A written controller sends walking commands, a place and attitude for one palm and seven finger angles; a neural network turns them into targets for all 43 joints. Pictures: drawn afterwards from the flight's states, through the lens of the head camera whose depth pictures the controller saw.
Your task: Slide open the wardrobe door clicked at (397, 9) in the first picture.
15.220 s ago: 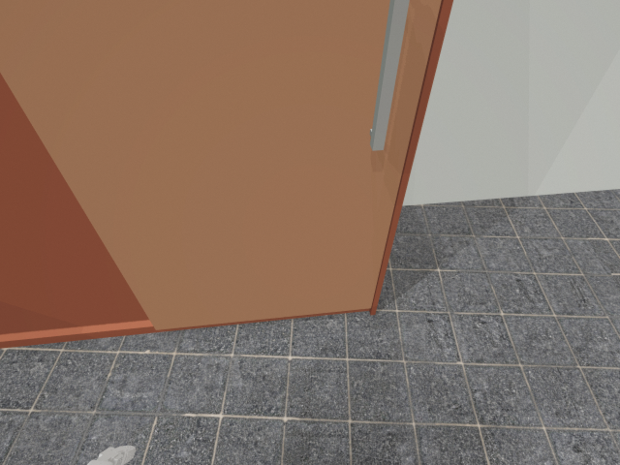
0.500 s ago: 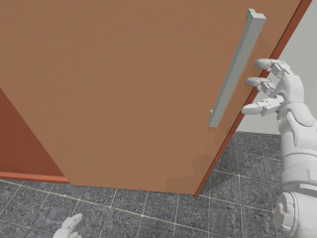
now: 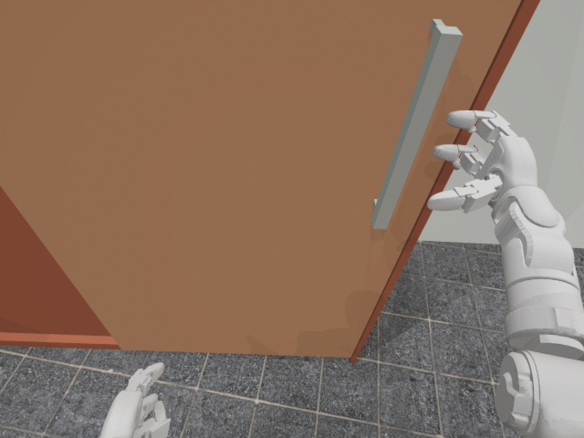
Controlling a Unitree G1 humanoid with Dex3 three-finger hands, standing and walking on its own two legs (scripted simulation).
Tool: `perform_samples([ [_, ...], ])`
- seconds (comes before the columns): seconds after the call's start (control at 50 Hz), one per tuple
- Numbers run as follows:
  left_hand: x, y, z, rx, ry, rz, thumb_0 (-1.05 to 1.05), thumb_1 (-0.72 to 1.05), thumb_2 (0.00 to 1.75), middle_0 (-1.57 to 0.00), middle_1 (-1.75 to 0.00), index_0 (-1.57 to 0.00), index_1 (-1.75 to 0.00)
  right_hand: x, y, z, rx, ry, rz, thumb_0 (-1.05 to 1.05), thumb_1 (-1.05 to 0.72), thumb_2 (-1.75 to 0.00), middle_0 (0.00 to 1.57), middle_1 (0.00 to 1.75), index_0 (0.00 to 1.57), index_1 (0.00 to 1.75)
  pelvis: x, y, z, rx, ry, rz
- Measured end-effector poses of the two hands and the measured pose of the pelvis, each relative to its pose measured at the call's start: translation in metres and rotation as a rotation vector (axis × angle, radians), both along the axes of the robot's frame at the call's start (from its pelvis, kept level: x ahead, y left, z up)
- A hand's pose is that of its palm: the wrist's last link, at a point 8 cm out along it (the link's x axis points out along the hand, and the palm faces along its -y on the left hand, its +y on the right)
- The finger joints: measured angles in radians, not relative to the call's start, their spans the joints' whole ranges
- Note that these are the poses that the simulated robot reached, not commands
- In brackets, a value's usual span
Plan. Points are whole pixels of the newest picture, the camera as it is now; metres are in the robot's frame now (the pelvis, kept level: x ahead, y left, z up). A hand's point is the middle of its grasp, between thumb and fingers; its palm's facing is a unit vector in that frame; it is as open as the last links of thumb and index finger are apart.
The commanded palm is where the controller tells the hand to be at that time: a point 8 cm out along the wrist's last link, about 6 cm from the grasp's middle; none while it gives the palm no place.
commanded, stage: move the hooked fingers beside the handle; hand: right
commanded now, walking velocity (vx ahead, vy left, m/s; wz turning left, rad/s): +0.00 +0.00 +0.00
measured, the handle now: (402, 141) +0.50 -0.12 +0.18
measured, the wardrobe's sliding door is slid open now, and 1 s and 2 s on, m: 0.00 0.00 0.00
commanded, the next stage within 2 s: feel for the door with the fingertips in 0.24 s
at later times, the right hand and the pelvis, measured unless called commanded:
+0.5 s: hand (456, 172) +0.43 -0.17 +0.19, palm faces -0.05 +1.00 -0.01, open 14.0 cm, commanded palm +0.40 -0.22 +0.18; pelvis +0.00 +0.00 +0.00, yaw +1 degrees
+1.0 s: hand (439, 158) +0.45 -0.15 +0.19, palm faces -0.03 +1.00 -0.01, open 14.0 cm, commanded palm +0.43 -0.20 +0.18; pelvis +0.01 +0.00 +0.00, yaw +1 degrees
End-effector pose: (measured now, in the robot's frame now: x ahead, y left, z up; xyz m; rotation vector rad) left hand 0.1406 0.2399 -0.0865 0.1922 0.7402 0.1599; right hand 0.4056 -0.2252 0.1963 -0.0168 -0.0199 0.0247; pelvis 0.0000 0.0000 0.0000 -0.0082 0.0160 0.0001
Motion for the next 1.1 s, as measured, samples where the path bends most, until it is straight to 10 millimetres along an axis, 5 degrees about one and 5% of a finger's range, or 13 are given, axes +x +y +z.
perform_samples([
  [0.38,-0.056,0.021,-0.014,0.022,0.137,0.084,0.02,0.90,0.89,-0.20,-0.30,-0.20,-0.30,0.000,-0.018,-0.003,-0.001,-0.017,-0.010,-0.01,0.50,-0.30,0.30,1.20,0.30,1.20,0.001,0.002,0.000,0.001,0.006,0.020],
  [0.72,-0.025,0.002,-0.006,-0.012,0.055,0.042,0.01,0.90,0.89,-0.20,-0.30,-0.20,-0.30,0.010,0.023,-0.009,0.021,-0.021,0.027,-0.01,0.50,-0.30,0.30,1.20,0.30,1.20,0.003,-0.004,0.000,0.000,0.013,0.025],
  [1.1,-0.034,0.005,-0.014,0.012,0.142,0.041,0.01,0.90,0.89,-0.20,-0.30,-0.21,-0.30,0.026,0.014,-0.007,0.014,0.013,0.008,-0.01,0.50,-0.30,0.32,1.23,0.33,1.22,0.007,-0.004,0.000,0.004,0.031,0.011],
])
